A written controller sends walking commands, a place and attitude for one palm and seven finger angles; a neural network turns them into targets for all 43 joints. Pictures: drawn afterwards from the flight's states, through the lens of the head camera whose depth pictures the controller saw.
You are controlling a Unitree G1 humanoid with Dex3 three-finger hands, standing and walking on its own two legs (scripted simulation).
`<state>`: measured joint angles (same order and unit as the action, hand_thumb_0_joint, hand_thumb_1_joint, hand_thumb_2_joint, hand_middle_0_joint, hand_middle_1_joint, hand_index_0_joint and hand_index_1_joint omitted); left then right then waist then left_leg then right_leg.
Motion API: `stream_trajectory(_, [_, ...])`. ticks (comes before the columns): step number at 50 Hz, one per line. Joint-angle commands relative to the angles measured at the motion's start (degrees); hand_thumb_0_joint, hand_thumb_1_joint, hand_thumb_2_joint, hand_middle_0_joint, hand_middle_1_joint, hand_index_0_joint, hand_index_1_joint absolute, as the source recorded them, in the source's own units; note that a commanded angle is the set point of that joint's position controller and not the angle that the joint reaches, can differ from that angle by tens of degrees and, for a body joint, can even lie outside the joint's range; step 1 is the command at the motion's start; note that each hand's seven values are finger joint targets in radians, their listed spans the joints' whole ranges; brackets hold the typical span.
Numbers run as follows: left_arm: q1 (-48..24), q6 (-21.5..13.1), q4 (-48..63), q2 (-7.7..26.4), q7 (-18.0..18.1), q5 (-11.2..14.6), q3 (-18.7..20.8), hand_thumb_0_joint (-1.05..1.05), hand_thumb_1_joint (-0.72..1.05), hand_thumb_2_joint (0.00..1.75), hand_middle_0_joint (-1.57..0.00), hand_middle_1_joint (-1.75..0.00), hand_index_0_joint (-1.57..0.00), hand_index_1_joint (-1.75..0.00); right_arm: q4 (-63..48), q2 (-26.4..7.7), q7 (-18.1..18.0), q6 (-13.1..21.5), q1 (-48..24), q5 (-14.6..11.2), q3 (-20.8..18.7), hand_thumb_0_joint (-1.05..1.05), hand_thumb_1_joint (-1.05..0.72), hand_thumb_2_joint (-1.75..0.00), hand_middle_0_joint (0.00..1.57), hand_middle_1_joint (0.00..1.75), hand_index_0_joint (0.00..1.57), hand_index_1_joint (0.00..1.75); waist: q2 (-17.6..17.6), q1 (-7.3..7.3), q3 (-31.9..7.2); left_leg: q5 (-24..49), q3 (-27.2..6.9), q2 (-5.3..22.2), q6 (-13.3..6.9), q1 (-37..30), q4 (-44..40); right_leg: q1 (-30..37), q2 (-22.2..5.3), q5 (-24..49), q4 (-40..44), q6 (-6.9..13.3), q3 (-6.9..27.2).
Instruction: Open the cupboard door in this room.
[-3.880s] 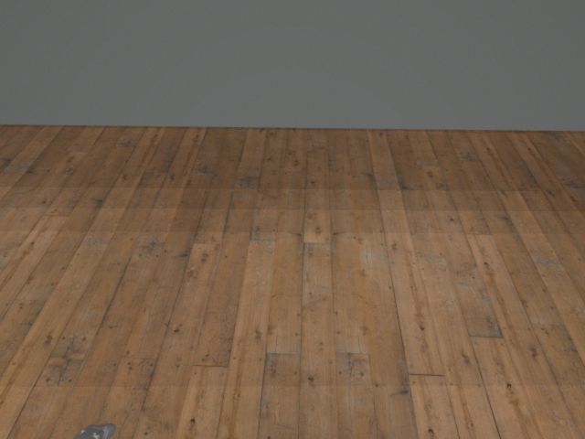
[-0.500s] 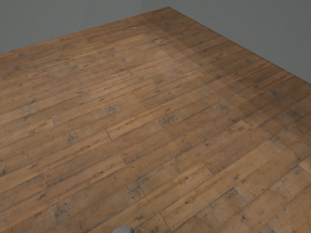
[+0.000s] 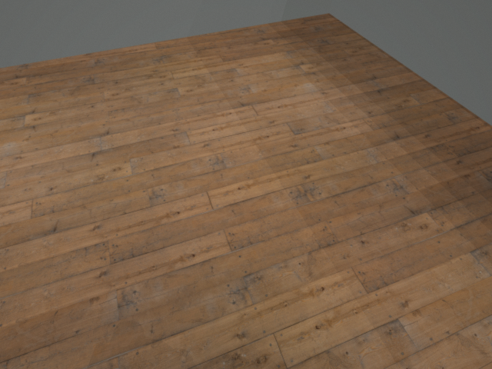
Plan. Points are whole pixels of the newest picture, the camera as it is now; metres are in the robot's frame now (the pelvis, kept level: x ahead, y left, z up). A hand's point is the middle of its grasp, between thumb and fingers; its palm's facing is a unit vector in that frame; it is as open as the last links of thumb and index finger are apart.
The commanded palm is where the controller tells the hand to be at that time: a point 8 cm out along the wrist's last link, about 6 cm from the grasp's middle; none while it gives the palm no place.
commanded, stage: turn or walk to find it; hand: left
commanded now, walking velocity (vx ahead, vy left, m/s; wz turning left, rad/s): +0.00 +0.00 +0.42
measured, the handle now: out of the picture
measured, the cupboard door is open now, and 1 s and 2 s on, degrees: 0 0 0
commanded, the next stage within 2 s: none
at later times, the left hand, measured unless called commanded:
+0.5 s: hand out of the picture -0.04 +0.20 -0.18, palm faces +0.28 -0.93 -0.23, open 7.4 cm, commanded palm none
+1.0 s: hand out of the picture -0.05 +0.19 -0.15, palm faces +0.44 -0.85 -0.28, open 7.4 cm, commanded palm none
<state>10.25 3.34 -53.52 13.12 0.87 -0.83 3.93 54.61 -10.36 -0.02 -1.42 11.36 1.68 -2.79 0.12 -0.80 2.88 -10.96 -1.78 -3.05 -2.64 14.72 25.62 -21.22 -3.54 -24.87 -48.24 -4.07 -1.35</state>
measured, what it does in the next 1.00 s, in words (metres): steps on the spot, turning left: right foot, then left foot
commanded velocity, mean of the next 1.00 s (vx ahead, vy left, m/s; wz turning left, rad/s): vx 0.00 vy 0.00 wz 0.42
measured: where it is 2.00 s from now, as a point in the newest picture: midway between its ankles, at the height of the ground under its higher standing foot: outside the picture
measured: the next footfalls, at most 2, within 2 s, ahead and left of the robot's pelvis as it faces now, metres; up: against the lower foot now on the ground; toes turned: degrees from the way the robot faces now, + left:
right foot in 0.10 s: +0.03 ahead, -0.13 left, +0.00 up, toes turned +0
left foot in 0.50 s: -0.02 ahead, +0.12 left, +0.00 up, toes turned +18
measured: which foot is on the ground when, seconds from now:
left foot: down 0.00-0.10, up 0.12-0.48, down 0.50-0.92, up 0.94-1.00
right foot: up 0.00-0.08, down 0.10-0.50, up 0.52-0.90, down 0.92-1.00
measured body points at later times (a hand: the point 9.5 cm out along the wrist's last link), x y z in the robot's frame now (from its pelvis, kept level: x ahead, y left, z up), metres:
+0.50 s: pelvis -0.03 +0.00 -0.01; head +0.00 +0.01 +0.44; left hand -0.05 +0.25 -0.16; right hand +0.10 -0.24 -0.15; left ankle -0.06 +0.11 -0.74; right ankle -0.01 -0.13 -0.74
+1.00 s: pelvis -0.05 -0.03 -0.01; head -0.03 -0.05 +0.44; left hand -0.07 +0.23 -0.13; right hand +0.10 -0.24 -0.17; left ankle -0.09 +0.10 -0.70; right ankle -0.01 -0.12 -0.74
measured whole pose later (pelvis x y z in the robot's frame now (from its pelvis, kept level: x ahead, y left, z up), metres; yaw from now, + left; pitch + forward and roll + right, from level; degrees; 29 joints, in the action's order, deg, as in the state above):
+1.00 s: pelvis -0.05 -0.03 -0.01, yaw +25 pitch -1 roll +1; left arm 10.9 0.7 -51.5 9.9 1.0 -1.2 2.3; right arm 55.4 -13.2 0.7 -3.8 12.2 1.4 -4.8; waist -3.0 -0.7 2.8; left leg -24.1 -3.3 -3.1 0.8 24.3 49.9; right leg -13.9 -2.9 -17.2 -32.3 1.4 -5.5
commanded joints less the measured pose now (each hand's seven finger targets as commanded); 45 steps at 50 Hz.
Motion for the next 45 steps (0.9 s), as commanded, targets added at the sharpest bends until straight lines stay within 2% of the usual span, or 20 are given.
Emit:
stream_trajectory(1, [2.83,-1.99,4.15,3.67,0.63,0.43,0.35,0.00,0.90,0.90,-0.20,-0.30,-0.20,-0.30,-3.42,-12.39,-0.63,0.24,0.80,-0.20,-3.32,0.00,-0.90,-0.90,0.20,0.30,0.20,0.30,-8.50,0.34,-5.34,16.97,-16.77,14.61,-6.73,-2.91,-4.32,4.32,1.74,2.77,11.21,0.65,-0.52])
stream_trajectory(3, [6.45,-2.69,3.31,4.56,0.91,0.37,0.61,0.00,0.90,0.90,-0.20,-0.30,-0.20,-0.30,-4.00,-11.43,-0.37,0.14,-0.08,-0.69,-3.31,0.00,-0.90,-0.90,0.20,0.30,0.20,0.30,-5.36,2.44,-6.29,10.14,-15.03,11.27,-3.39,3.61,-0.25,14.43,0.66,12.08,24.64,1.00,-0.50])
stream_trajectory(4, [7.29,-3.27,3.48,7.96,1.30,-0.32,1.25,0.00,0.90,0.90,-0.20,-0.30,-0.20,-0.30,-4.49,-8.40,0.00,0.18,0.66,-1.22,-3.04,0.00,-0.90,-0.90,0.20,0.30,0.20,0.30,4.38,2.74,-6.68,0.13,-10.19,6.27,0.10,11.53,7.54,20.83,-7.73,10.58,30.97,3.52,8.00])
stream_trajectory(5, [6.88,-3.48,4.11,12.46,1.43,-0.96,2.04,0.00,0.90,0.90,-0.20,-0.30,-0.20,-0.30,-6.21,-5.64,0.23,0.17,0.51,-1.14,-2.46,0.00,-0.90,-0.90,0.20,0.30,0.20,0.30,17.90,2.93,-4.37,-17.61,-0.65,-1.43,3.89,19.65,19.67,20.40,-21.28,13.44,34.20,10.08,21.04])
stream_trajectory(6, [6.03,-3.32,4.96,12.26,1.60,-0.41,2.40,0.00,0.90,0.90,-0.20,-0.30,-0.20,-0.30,-6.39,-8.67,0.06,-0.75,-1.02,-0.36,-3.43,0.00,-0.90,-0.90,0.20,0.30,0.20,0.30,15.92,3.74,-4.35,-21.38,-2.75,0.95,3.88,17.76,30.62,13.11,-24.37,13.38,35.08,13.59,21.20])
stream_trajectory(7, [2.95,-3.25,5.44,10.72,1.65,-0.46,2.11,0.00,0.90,0.90,-0.20,-0.30,-0.20,-0.30,-5.38,-8.60,0.27,-1.36,-1.84,-0.32,-3.68,0.00,-0.90,-0.90,0.20,0.30,0.20,0.30,12.67,2.29,-1.23,-18.98,-3.56,1.90,3.73,17.48,37.54,8.57,-21.06,11.71,35.14,13.72,18.85])
stream_trajectory(8, [0.17,-3.39,5.82,8.78,1.45,-0.42,1.41,0.00,0.90,0.90,-0.20,-0.30,-0.20,-0.30,-4.01,-8.19,0.66,-1.52,-0.48,-0.34,-3.67,0.00,-0.90,-0.90,0.20,0.30,0.20,0.30,8.20,0.53,0.50,-14.77,-2.88,2.76,4.09,17.75,41.53,7.71,-17.33,13.65,33.69,12.42,12.92])
stream_trajectory(10, [-1.45,-3.94,6.18,6.85,1.27,-0.41,0.63,0.00,0.90,0.90,-0.20,-0.30,-0.20,-0.30,-2.23,-7.12,1.10,-1.57,2.56,-0.32,-3.30,0.00,-0.90,-0.90,0.20,0.30,0.20,0.30,7.43,-0.82,-0.44,-10.37,-0.80,3.66,5.43,17.30,43.15,9.50,-13.69,20.22,31.10,10.62,4.97])
stream_trajectory(18, [5.82,-3.49,2.56,10.19,1.07,-1.11,1.62,0.00,0.90,0.90,-0.20,-0.30,-0.20,-0.30,-3.51,-5.67,1.05,-1.32,-3.74,-0.93,-2.02,0.00,-0.90,-0.90,0.20,0.30,0.20,0.30,11.25,3.38,-1.27,-15.45,4.75,4.37,6.19,10.93,23.79,13.76,-15.87,31.01,27.36,11.95,1.32])
stream_trajectory(21, [5.43,-3.28,1.96,11.02,1.03,-1.10,2.02,0.00,0.90,0.90,-0.20,-0.30,-0.20,-0.30,-3.26,-5.76,0.80,-0.63,-2.16,-1.28,-1.65,0.00,-0.90,-0.90,0.20,0.30,0.20,0.30,12.25,2.63,-3.94,-14.23,6.50,3.98,5.63,6.66,14.28,16.21,-16.32,36.92,22.99,11.17,-0.24])
stream_trajectory(23, [4.90,-2.82,1.74,10.56,0.91,-0.50,2.03,0.00,0.90,0.90,-0.20,-0.30,-0.20,-0.30,-2.38,-6.85,0.61,-0.05,1.00,-1.11,-1.73,0.00,-0.90,-0.90,0.20,0.30,0.20,0.30,9.41,0.76,-5.49,-4.03,7.04,3.73,4.79,-2.03,1.88,12.60,-14.54,34.09,17.40,7.41,-3.53])
stream_trajectory(24, [5.50,-2.42,2.09,9.26,0.67,0.04,1.74,0.00,0.90,0.90,-0.20,-0.30,-0.20,-0.30,-2.02,-9.67,0.61,0.49,2.84,-0.92,-2.26,0.00,-0.90,-0.90,0.20,0.30,0.20,0.30,2.61,-0.35,-7.59,4.50,3.25,7.39,3.35,-10.42,-3.25,6.25,-12.18,26.97,10.80,4.45,-6.06])
stream_trajectory(25, [5.94,-2.09,3.98,5.55,0.28,0.29,1.20,0.00,0.90,0.90,-0.20,-0.30,-0.20,-0.30,-2.34,-15.33,0.45,0.87,4.75,-0.44,-3.53,0.00,-0.90,-0.90,0.20,0.30,0.20,0.30,-13.69,-1.17,-8.14,22.21,-14.84,21.36,-2.97,-16.75,-4.53,-7.40,-5.03,2.20,-0.02,0.20,-9.21])
stream_trajectory(26, [1.92,-1.78,5.83,4.64,0.43,-0.33,0.16,0.00,0.90,0.90,-0.20,-0.30,-0.20,-0.30,-2.03,-17.60,0.31,0.34,7.29,-0.65,-3.92,0.00,-0.90,-0.90,0.20,0.30,0.20,0.30,-13.79,-2.84,-6.34,26.55,-16.93,26.74,-7.98,-12.16,-5.91,-8.64,-3.26,-12.11,-8.81,0.20,-5.71])
stream_trajectory(28, [-1.64,-1.03,4.74,5.30,0.58,-0.14,0.80,0.00,0.90,0.90,-0.20,-0.30,-0.20,-0.30,-1.57,-14.65,-0.95,0.60,4.55,-0.38,-3.26,0.00,-0.90,-0.90,0.20,0.30,0.20,0.30,-14.54,-2.58,-3.11,17.96,-15.23,22.26,-7.70,-6.15,-7.64,-10.43,-3.62,-6.78,-15.84,0.50,-0.02])
stream_trajectory(31, [2.08,-1.28,2.11,5.23,-0.31,-0.22,0.94,0.00,0.90,0.90,-0.20,-0.30,-0.20,-0.30,-3.31,-12.04,-1.13,1.09,-1.18,-0.52,-2.08,0.00,-0.90,-0.90,0.20,0.30,0.20,0.30,-8.36,0.52,-2.64,15.48,-9.25,16.78,-5.78,-4.43,-7.90,-7.97,-3.13,0.87,-14.93,0.14,-0.23])
stream_trajectory(36, [0.49,-1.32,3.22,4.28,-0.12,0.02,0.59,0.00,0.90,0.90,-0.20,-0.30,-0.20,-0.30,-3.00,-12.65,-1.04,0.88,1.29,-0.48,-2.65,0.00,-0.90,-0.90,0.20,0.30,0.20,0.30,-6.66,-1.03,-4.02,16.67,-11.72,16.89,-7.32,-7.96,-7.22,-6.60,-1.35,-0.65,-6.11,-0.44,-0.52])
stream_trajectory(41, [1.31,-1.85,4.23,3.49,0.25,0.31,0.28,0.00,0.90,0.90,-0.20,-0.30,-0.20,-0.30,-3.47,-12.89,-0.65,0.27,0.52,-0.14,-3.20,0.00,-0.90,-0.90,0.20,0.30,0.20,0.30,-8.94,-0.70,-4.73,17.40,-14.86,15.91,-7.20,-4.90,-5.33,0.51,0.91,-0.54,5.79,0.40,-1.05])
stream_trajectory(44, [6.64,-2.76,3.17,4.23,0.60,0.39,0.52,0.00,0.90,0.90,-0.20,-0.30,-0.20,-0.30,-4.33,-12.19,-0.36,0.09,-1.12,-0.62,-3.37,0.00,-0.90,-0.90,0.20,0.30,0.20,0.30,-6.58,2.26,-6.57,14.05,-13.85,12.37,-3.82,1.21,0.07,12.37,1.12,11.22,22.91,0.71,-1.77])
stream_trajectory(45, [7.90,-3.35,3.01,7.09,0.97,-0.11,1.05,0.00,0.90,0.90,-0.20,-0.30,-0.20,-0.30,-4.69,-9.70,-0.04,0.14,-0.57,-1.13,-3.09,0.00,-0.90,-0.90,0.20,0.30,0.20,0.30,0.43,2.77,-7.10,5.14,-10.50,8.19,-0.51,8.33,6.29,19.52,-5.11,12.65,29.57,2.33,4.29])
